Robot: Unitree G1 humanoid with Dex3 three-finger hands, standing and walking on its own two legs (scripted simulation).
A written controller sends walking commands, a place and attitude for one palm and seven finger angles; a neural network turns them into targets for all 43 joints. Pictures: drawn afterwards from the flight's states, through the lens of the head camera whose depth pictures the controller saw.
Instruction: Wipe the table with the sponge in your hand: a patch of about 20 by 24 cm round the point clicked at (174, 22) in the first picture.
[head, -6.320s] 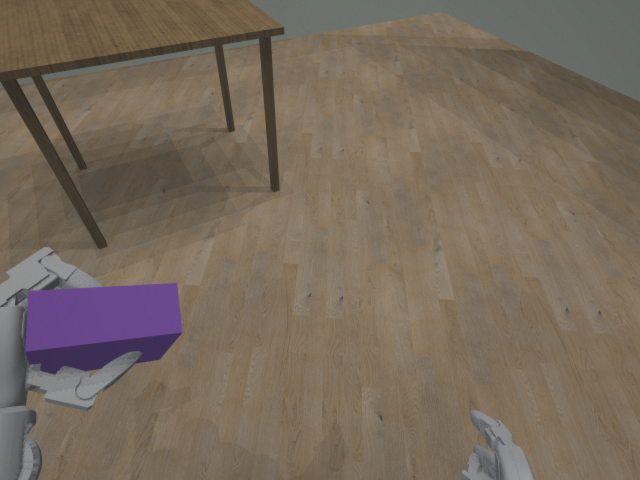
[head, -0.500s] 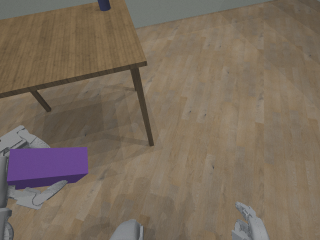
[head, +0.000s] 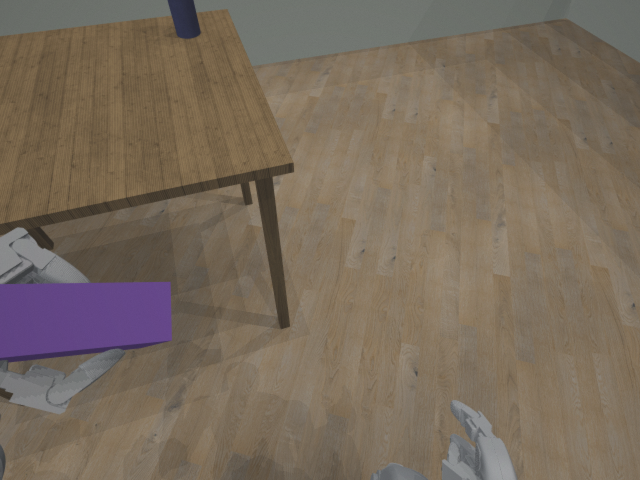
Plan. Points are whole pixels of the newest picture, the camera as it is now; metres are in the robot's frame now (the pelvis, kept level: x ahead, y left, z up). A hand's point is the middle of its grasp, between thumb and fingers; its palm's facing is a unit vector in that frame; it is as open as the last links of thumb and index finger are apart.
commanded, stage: take the last steps up to it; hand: left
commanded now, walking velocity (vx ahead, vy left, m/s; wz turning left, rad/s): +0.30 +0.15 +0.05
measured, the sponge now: (107, 321) +0.22 +0.20 +0.16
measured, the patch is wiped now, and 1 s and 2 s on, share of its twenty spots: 0.00 0.00 0.00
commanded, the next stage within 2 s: come to a stop and stand still in 0.92 s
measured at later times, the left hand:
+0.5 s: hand (61, 207) +0.34 +0.29 +0.18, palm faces +0.42 -0.78 -0.46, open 9.3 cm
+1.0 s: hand (92, 153) +0.44 +0.30 +0.17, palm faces +0.36 -0.78 -0.50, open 9.3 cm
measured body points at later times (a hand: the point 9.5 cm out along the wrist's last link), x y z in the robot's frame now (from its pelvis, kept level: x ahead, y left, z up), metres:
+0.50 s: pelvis +0.13 +0.05 -0.01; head +0.16 +0.05 +0.43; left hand +0.31 +0.33 +0.20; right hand +0.31 -0.22 -0.09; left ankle +0.17 +0.18 -0.74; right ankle +0.08 -0.09 -0.72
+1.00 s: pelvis +0.22 +0.07 +0.01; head +0.27 +0.05 +0.45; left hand +0.41 +0.34 +0.19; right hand +0.38 -0.18 -0.10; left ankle +0.26 +0.22 -0.69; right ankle +0.20 -0.03 -0.74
